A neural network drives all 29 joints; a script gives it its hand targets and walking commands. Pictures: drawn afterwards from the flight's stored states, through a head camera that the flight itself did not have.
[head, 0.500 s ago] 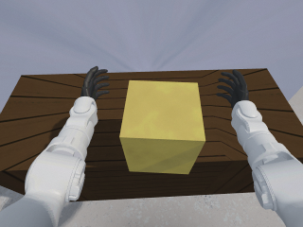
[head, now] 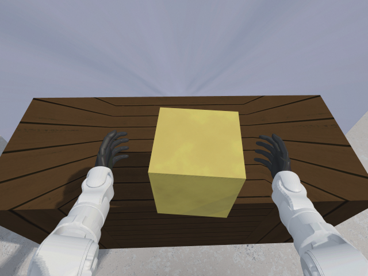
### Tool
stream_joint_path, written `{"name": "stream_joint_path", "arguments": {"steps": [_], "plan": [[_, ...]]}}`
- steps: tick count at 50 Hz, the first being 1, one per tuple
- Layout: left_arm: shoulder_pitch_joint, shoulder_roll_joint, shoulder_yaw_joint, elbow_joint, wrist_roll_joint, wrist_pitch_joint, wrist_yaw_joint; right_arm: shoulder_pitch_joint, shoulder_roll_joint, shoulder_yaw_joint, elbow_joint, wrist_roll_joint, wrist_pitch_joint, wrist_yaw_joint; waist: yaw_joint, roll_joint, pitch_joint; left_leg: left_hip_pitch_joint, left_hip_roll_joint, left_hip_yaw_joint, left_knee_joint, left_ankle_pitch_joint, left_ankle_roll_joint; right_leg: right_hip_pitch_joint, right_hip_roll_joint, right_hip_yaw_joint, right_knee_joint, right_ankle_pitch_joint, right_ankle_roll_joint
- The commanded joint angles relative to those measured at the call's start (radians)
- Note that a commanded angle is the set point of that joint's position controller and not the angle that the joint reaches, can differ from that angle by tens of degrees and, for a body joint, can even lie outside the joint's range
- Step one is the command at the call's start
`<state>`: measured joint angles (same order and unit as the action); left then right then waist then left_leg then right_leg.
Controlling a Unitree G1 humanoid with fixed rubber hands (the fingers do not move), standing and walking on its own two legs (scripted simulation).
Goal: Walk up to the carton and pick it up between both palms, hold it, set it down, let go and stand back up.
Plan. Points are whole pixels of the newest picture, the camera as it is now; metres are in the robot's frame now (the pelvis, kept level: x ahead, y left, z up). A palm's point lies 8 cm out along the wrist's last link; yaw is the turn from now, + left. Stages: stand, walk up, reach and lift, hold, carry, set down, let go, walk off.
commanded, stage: set down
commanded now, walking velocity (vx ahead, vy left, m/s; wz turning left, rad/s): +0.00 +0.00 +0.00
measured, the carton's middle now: (195, 165) +0.44 -0.02 -0.08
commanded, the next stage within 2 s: none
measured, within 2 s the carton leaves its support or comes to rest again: neither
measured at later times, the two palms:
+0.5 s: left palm (99, 198) +0.32 +0.21 -0.02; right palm (284, 198) +0.31 -0.21 -0.01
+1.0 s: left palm (92, 236) +0.24 +0.22 -0.04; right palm (288, 236) +0.23 -0.21 -0.04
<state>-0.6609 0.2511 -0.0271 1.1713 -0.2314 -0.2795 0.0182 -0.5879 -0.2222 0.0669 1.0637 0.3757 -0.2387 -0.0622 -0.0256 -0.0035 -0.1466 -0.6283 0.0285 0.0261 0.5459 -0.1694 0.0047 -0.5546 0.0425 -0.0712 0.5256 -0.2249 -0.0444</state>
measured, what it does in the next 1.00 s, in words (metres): stands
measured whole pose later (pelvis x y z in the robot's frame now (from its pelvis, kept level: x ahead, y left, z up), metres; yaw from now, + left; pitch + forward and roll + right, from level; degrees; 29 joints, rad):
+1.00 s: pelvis +0.02 -0.01 +0.00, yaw +1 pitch +2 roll +0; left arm 0.02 0.24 -0.04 0.78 -0.17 -0.50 -0.03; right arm 0.00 -0.11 0.05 0.88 0.25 -0.58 -0.04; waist -0.02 -0.03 0.00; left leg -0.37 0.02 0.02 0.60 -0.26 -0.01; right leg -0.30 0.04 -0.07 0.58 -0.32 -0.05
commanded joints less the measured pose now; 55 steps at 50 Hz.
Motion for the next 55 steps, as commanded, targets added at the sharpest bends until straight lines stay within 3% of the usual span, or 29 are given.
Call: {"name": "stream_joint_path", "arguments": {"steps": [1,4,9,16,20,27,33,39,47,53,55], "plan": [[-0.452,0.159,0.000,-0.390,-0.057,-0.102,0.025,-0.431,-0.164,-0.118,-0.434,-0.111,-0.056,-0.021,-0.037,0.042,-0.749,0.464,-0.015,-0.037,0.028,0.151,-0.030,0.066,-0.010,0.037,-0.053,0.197,0.059],[-0.330,0.158,0.034,-0.379,-0.025,-0.090,0.012,-0.335,-0.133,-0.101,-0.427,-0.114,-0.047,-0.033,-0.021,0.028,-0.755,0.459,-0.020,-0.038,0.034,0.221,-0.028,0.127,-0.010,0.051,-0.042,0.267,0.063],[-0.139,0.134,0.118,-0.340,0.072,-0.071,-0.022,-0.177,-0.102,-0.042,-0.313,-0.066,-0.088,-0.040,0.011,0.011,-0.591,0.470,-0.033,-0.043,0.012,0.326,-0.031,0.217,-0.011,0.067,-0.052,0.347,0.071],[-0.034,0.068,0.088,-0.253,0.089,-0.117,-0.029,-0.081,-0.049,-0.022,-0.190,-0.072,-0.153,-0.022,0.018,0.002,-0.231,0.473,-0.031,-0.050,-0.044,0.166,-0.015,0.149,-0.026,0.078,-0.121,0.114,0.039],[-0.028,0.083,0.044,-0.315,0.055,-0.175,-0.015,-0.054,-0.049,-0.037,-0.234,-0.083,-0.191,-0.011,0.006,0.031,-0.232,0.491,-0.027,-0.049,-0.028,0.135,-0.026,0.126,-0.031,0.075,-0.122,0.060,0.035],[0.123,0.125,0.021,-0.505,0.020,-0.240,-0.011,0.075,-0.049,-0.062,-0.357,-0.111,-0.256,-0.012,-0.023,0.040,-0.362,0.463,-0.037,-0.042,0.012,0.190,-0.042,0.222,-0.024,0.088,-0.066,0.219,0.048],[0.308,0.131,0.041,-0.511,0.038,-0.254,-0.036,0.215,-0.009,-0.046,-0.348,-0.129,-0.304,-0.014,-0.010,0.023,-0.311,0.413,-0.047,-0.044,0.017,0.199,-0.038,0.271,-0.034,0.103,-0.047,0.270,0.057],[0.430,0.113,0.047,-0.500,0.059,-0.258,-0.055,0.328,0.011,-0.032,-0.309,-0.123,-0.356,-0.002,0.006,0.026,-0.169,0.441,-0.048,-0.048,0.011,0.175,-0.043,0.241,-0.036,0.099,-0.065,0.197,0.045],[0.520,0.110,0.018,-0.571,0.053,-0.286,-0.047,0.421,0.007,-0.049,-0.341,-0.130,-0.412,0.023,0.011,0.036,-0.081,0.469,-0.037,-0.044,0.010,0.131,-0.047,0.213,-0.032,0.096,-0.069,0.110,0.025],[0.479,0.128,-0.010,-0.586,0.028,-0.241,-0.011,0.408,-0.009,-0.085,-0.363,-0.190,-0.360,0.048,0.003,0.026,-0.045,0.467,-0.017,-0.030,-0.036,-0.029,-0.025,0.204,-0.050,0.102,-0.079,-0.038,0.015],[0.493,0.127,-0.018,-0.594,0.022,-0.221,0.002,0.426,-0.003,-0.088,-0.370,-0.203,-0.338,0.053,0.006,0.018,-0.047,0.470,-0.014,-0.026,-0.047,-0.032,-0.020,0.225,-0.054,0.107,-0.079,-0.031,0.015]]}}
